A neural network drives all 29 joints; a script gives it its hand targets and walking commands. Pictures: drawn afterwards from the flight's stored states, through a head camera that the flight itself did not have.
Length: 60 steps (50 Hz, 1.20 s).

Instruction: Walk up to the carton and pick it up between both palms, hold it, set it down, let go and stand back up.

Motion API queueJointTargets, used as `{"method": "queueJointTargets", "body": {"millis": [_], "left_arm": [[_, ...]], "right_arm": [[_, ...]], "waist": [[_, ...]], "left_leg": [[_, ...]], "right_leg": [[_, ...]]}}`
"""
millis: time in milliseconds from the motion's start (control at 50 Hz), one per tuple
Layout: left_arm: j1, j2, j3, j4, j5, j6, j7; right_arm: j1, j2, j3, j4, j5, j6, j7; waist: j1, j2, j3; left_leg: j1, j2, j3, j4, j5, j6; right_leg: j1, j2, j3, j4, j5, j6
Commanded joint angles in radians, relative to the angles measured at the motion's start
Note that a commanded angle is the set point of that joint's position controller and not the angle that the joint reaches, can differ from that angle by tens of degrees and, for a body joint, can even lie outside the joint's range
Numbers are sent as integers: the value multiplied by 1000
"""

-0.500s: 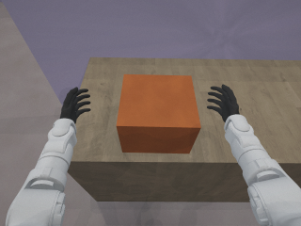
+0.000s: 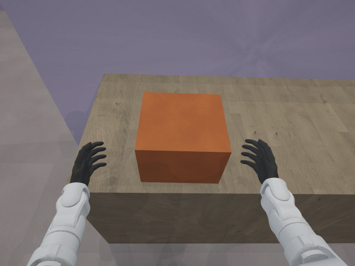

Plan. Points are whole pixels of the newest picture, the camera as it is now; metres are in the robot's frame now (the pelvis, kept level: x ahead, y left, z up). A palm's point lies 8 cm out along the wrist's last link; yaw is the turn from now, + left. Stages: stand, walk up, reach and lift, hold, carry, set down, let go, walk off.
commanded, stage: set down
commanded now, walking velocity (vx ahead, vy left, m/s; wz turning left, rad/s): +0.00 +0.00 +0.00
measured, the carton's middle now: (181, 137) +0.48 +0.01 -0.04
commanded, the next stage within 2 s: let go in 1.62 s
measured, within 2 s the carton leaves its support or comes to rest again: neither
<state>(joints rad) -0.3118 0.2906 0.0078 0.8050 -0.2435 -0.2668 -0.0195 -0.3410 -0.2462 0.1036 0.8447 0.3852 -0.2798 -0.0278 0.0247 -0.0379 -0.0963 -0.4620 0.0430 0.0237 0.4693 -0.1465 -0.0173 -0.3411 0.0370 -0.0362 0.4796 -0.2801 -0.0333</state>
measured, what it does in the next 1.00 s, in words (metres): stands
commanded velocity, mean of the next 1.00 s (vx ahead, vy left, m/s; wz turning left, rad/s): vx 0.00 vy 0.00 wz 0.00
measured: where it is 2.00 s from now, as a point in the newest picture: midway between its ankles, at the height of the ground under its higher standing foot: outside the picture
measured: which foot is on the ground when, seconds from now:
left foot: down 0.00-1.00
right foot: down 0.00-1.00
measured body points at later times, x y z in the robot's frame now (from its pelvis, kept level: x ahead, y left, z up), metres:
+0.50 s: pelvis +0.01 +0.00 +0.00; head +0.03 +0.01 +0.45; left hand +0.27 +0.23 -0.03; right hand +0.26 -0.22 -0.03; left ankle +0.05 +0.13 -0.74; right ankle -0.03 -0.09 -0.74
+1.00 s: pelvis +0.03 +0.00 +0.01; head +0.02 +0.01 +0.46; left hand +0.23 +0.24 -0.06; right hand +0.23 -0.20 -0.05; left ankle +0.05 +0.13 -0.74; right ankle -0.03 -0.09 -0.74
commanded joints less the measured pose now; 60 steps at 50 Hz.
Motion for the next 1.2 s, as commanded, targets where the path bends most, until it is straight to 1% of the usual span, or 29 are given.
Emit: {"method": "queueJointTargets", "body": {"millis": [0, 60, 80, 140, 160, 180, 200, 220, 280, 340, 400, 460, 580, 660, 680, 700, 720, 780, 800, 820, 860, 880, 940, 1040, 1060, 1100, 1140, 1160, 1180], "left_arm": [[-152, 149, 72, -206, 26, -103, -12], [-107, 149, 80, -234, 39, -119, -12], [-64, 150, 81, -279, 38, -122, -9], [-16, 125, 60, -333, 27, -130, -7], [-162, 121, -64, -363, 25, -110, 3], [-105, 105, -56, -362, -4, -107, 25], [-113, 113, -76, -343, -13, -112, 33], [-74, 111, -71, -335, -26, -123, 43], [58, 115, -23, -309, -7, -156, 43], [156, 101, 36, -242, 45, -175, 14], [196, 78, 53, -210, 66, -197, -6], [200, 74, 47, -211, 61, -212, -16], [123, 102, 4, -257, 15, -169, 0], [173, 114, 4, -278, 23, -137, 7], [174, 83, 46, -157, 81, -76, 7], [200, 94, 57, -185, 82, -47, -1], [201, 99, 59, -290, 57, -59, 6], [253, 95, 73, -272, 83, -29, -5], [255, 99, 71, -338, 65, -40, -14], [284, 92, 66, -320, 80, -34, -23], [309, 87, 80, -272, 128, 17, -35], [333, 79, 74, -314, 125, 31, -38], [384, 56, 68, -342, 140, 92, -39], [375, 73, 73, -403, 159, 142, -14], [384, 60, 67, -364, 177, 159, -13], [366, 74, 72, -367, 159, 161, -17], [388, 71, 70, -338, 181, 179, -15], [381, 71, 57, -342, 182, 188, -19], [379, 61, 61, -362, 164, 190, -15]], "right_arm": [[-146, -111, -17, -158, 5, -118, -10], [-91, -115, -41, -175, -21, -163, -14], [-74, -126, -31, -220, -12, -179, -9], [8, -104, -43, -247, -23, -210, 2], [-148, -160, -193, -148, -80, -182, 1], [-102, -136, -165, -177, -104, -174, 15], [-101, -136, -170, -212, -100, -164, 24], [-72, -120, -147, -228, -98, -161, 33], [24, -98, -87, -240, -74, -179, 44], [109, -88, -38, -163, -52, -233, 37], [143, -88, -24, -120, -50, -291, 31], [147, -93, -27, -121, -60, -325, 27], [112, -81, -72, -195, -135, -269, 24], [173, -60, -68, -190, -150, -231, 20], [174, -47, -3, -79, -175, -198, 27], [186, -20, -7, -120, -176, -183, 24], [224, -17, -22, -195, -165, -200, 20], [263, -21, -11, -172, -176, -195, 4], [298, -6, -28, -224, -171, -203, -3], [301, -12, -31, -196, -187, -201, -11], [334, -22, -34, -104, -203, -166, -19], [357, -17, -45, -150, -196, -163, -24], [369, -32, -55, -190, -231, -141, -26], [368, -7, -73, -277, -259, -87, 3], [368, -19, -76, -239, -282, -66, 6], [366, -11, -90, -273, -291, -51, 5], [393, -3, -90, -230, -294, -31, 6], [396, 0, -91, -242, -310, -26, 3], [399, -6, -98, -261, -314, -26, 3]], "waist": [[6, 42, -356], [-2, 75, -338], [14, 72, -336], [-11, 79, -282], [-138, 168, -244], [-84, 154, -191], [-93, 121, -201], [-67, 110, -204], [-21, 71, -253], [-2, 49, -237], [-3, 33, -183], [-7, 22, -140], [-16, 16, -88], [-16, 35, -111], [17, 48, -67], [24, 26, -59], [14, 10, -114], [2, 4, -113], [-4, 4, -109], [-17, 18, -70], [-19, 74, -10], [-20, 79, -15], [-22, 62, -21], [14, 55, 19], [9, 52, 44], [3, 10, 52], [12, 37, 81], [1, 16, 57], [-5, 31, 49]], "left_leg": [[409, -49, -20, 60, 320, 6], [428, -48, -17, 67, 329, -8], [453, -45, -19, 61, 342, -15], [472, -40, -19, 60, 300, -20], [475, -24, -44, 24, 152, -50], [475, -24, -41, 18, 65, -41], [480, -8, -47, 9, 35, -32], [472, -9, -44, 13, 50, -25], [474, -26, -40, 54, 234, -23], [454, -52, -34, 69, 333, -32], [429, -62, -25, 64, 299, -31], [418, -63, -14, 57, 234, -24], [413, -42, 4, 19, 30, 2], [451, -40, 4, 17, 94, -4], [467, -46, 16, 7, 68, 6], [480, -49, 17, -6, 73, 24], [488, -44, 19, -4, 131, 21], [542, -44, 10, 7, 247, 15], [547, -49, 18, 0, 267, 12], [556, -49, 11, -7, 265, 5], [582, -50, 15, -32, 259, -5], [595, -49, 15, -30, 287, -5], [657, -45, 10, -41, 319, -15], [642, -35, 17, -73, 277, 4], [636, -33, 24, -80, 247, 5], [619, -33, 28, -89, 242, 14], [633, -31, 29, -84, 252, 12], [634, -36, 32, -83, 229, 12], [618, -33, 27, -92, 218, 9]], "right_leg": [[-2, -29, 67, -85, 299, 63], [-4, -23, 64, -97, 282, 57], [7, -16, 52, -90, 286, 52], [-15, -11, 46, -103, 226, 41], [-157, 7, 8, -110, 120, 19], [-181, -3, 6, -121, 22, 4], [-186, -6, 1, -113, 17, 6], [-172, -13, 9, -106, 25, 10], [-74, -13, 31, -78, 196, 30], [3, -19, 49, -55, 372, 55], [12, -21, 55, -49, 388, 58], [-6, -19, 56, -55, 317, 51], [-59, -33, 59, -86, 79, 34], [-16, -41, 66, -82, 167, 38], [-28, -47, 67, -103, 123, 24], [-27, -54, 77, -121, 127, 31], [11, -46, 65, -115, 192, 39], [41, -56, 78, -122, 390, 40], [60, -59, 80, -123, 419, 42], [57, -60, 76, -131, 443, 46], [57, -57, 67, -161, 374, 32], [65, -58, 59, -172, 383, 31], [38, -38, 37, -198, 334, 19], [27, -37, 38, -226, 242, 17], [20, -33, 28, -229, 210, 16], [30, -39, 34, -234, 234, 26], [19, -42, 41, -233, 233, 22], [28, -47, 39, -236, 219, 26], [22, -49, 39, -234, 219, 22]]}}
